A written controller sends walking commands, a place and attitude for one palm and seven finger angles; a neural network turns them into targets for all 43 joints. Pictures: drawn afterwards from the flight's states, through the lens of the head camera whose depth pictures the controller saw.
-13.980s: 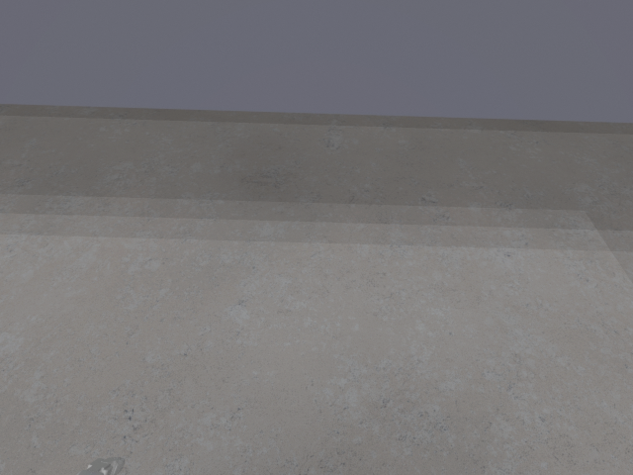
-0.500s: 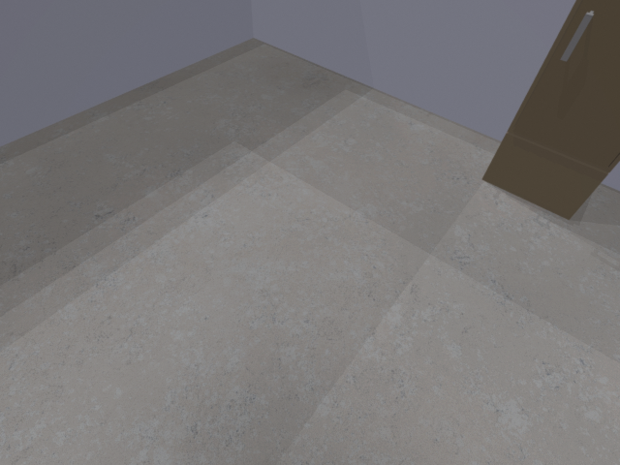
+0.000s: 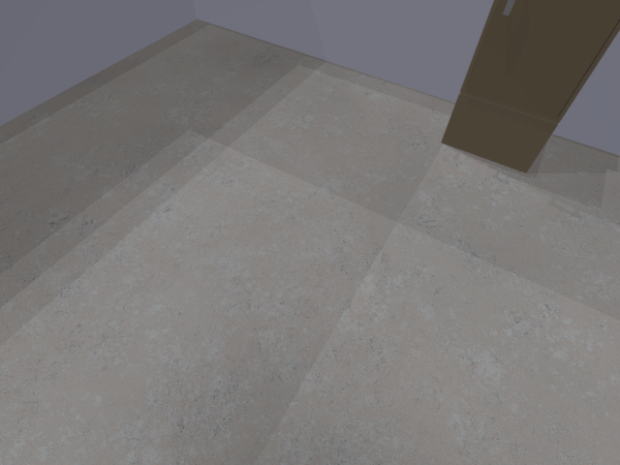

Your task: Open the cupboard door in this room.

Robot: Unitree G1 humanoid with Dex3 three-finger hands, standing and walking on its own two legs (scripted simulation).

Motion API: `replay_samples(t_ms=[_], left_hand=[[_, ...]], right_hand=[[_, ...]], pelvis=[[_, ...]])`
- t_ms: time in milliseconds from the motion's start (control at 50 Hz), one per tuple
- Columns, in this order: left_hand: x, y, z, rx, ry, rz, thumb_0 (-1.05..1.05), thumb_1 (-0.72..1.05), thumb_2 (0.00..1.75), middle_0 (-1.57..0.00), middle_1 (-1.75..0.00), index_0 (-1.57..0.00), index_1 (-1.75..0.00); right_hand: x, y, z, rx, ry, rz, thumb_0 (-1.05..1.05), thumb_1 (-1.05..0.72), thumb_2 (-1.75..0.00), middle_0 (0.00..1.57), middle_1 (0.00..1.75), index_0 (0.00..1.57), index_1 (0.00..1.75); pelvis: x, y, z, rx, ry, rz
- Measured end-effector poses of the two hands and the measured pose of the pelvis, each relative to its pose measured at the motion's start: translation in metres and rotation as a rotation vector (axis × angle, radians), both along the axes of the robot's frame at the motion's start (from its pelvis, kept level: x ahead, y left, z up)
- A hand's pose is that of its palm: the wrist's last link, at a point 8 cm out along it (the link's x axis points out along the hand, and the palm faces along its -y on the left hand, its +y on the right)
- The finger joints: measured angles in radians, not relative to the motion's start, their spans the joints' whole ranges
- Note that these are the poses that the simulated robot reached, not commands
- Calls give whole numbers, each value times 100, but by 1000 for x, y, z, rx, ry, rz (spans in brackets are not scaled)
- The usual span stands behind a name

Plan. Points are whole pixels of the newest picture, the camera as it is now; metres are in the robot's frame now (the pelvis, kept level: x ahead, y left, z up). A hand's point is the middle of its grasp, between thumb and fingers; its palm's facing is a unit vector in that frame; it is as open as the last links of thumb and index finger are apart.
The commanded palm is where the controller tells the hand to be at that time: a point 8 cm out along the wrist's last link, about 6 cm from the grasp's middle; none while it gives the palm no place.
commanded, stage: turn or walk to find it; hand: left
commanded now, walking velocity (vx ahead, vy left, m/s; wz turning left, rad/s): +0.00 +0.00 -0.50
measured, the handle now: out of the picture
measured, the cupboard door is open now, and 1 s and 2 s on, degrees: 0 0 0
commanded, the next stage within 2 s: stand and wait in 0.54 s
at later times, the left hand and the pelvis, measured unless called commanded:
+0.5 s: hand (230, 449) +0.16 +0.13 -0.15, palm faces -0.19 -0.95 -0.26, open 7.4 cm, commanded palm none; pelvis +0.03 -0.04 -0.01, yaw -14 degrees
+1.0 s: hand (249, 388) +0.25 +0.12 -0.18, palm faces -0.26 -0.94 -0.19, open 7.4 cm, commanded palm none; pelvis +0.19 -0.05 -0.01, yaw -19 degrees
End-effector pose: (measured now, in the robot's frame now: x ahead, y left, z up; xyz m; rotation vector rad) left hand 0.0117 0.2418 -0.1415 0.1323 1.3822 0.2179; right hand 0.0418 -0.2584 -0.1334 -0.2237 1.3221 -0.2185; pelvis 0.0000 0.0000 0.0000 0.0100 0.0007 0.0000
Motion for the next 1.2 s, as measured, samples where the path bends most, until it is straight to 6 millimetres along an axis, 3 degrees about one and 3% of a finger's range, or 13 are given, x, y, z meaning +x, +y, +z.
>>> replay_samples(t_ms=[80, 220, 300, 400, 460, 540, 680, 800, 840, 900, 1080, 1140, 1200], left_hand=[[11, 19, -9, -2, 2, -49, 0, 91, 90, -21, -30, -20, -30], [57, 27, 9, 23, -78, -153, 0, 91, 90, -20, -30, -19, -30], [93, 10, 20, 30, -126, -241, 0, 91, 90, -20, -30, -19, -30], [143, -30, 22, 41, -219, -350, 0, 91, 90, -20, -30, -19, -30], [152, -52, 22, 34, -266, -345, 0, 91, 90, -20, -30, -19, -30], [137, -70, 21, 9, -188, -330, 0, 91, 90, -20, -30, -20, -30], [106, -83, 7, -43, 45, -304, 0, 90, 90, -20, -30, -20, -30], [115, -74, -13, -70, 175, -254, 0, 90, 90, -21, -30, -20, -30], [129, -67, -24, -69, 204, -254, 0, 90, 90, -21, -30, -20, -30], [164, -62, -26, -49, 188, -283, 0, 90, 90, -21, -30, -20, -30], [305, -91, 2, -10, -103, -375, 0, 91, 90, -20, -30, -19, -30], [332, -106, 6, 5, -179, -389, 0, 92, 90, -20, -30, -19, -30], [341, -122, 12, 4, -198, -389, 0, 92, 90, -20, -30, -19, -30]], right_hand=[[-8, 11, 4, -17, -61, -35, 0, -91, -90, 20, 30, 19, 30], [-25, 25, 5, 32, -95, -99, 0, -90, -90, 20, 30, 20, 30], [-40, 22, -2, 72, -99, -160, 0, -90, -90, 20, 30, 20, 30], [-69, 1, -26, 110, -39, -245, 0, -90, -90, 20, 30, 20, 30], [-76, -14, -31, 113, 32, -253, 1, -90, -90, 20, 30, 20, 30], [-51, -34, -18, 97, 11, -257, 1, -90, -90, 20, 30, 20, 30], [29, -52, 0, 67, -96, -255, 1, -91, -90, 20, 30, 19, 30], [107, -42, -4, 55, -139, -216, 1, -91, -90, 20, 30, 19, 30], [128, -37, -11, 39, -164, -214, 0, -90, -90, 20, 30, 19, 30], [139, -25, -12, 49, -167, -239, 0, -90, -90, 20, 30, 19, 30], [119, -24, -12, 86, -55, -322, -1, -94, -90, 20, 30, 20, 30], [114, -26, -23, 126, -17, -338, 0, -93, -90, 20, 30, 20, 30], [114, -28, -28, 165, 20, -345, 0, -92, -90, 20, 30, 20, 30]], pelvis=[[-7, 11, -5, 0, -10, -53], [-7, 10, 2, -12, -13, -133], [-1, 1, 3, -11, -4, -181], [12, -25, -10, -5, 2, -223], [22, -36, -11, -16, -7, -225], [43, -47, 0, -3, -15, -249], [88, -55, 5, -5, -14, -273], [142, -50, -9, -29, -15, -283], [160, -46, -19, -31, -19, -295], [176, -44, -18, -21, -33, -322], [207, -58, -2, 6, -34, -312], [215, -71, -6, 24, -45, -302], [224, -82, -5, 13, -45, -286]])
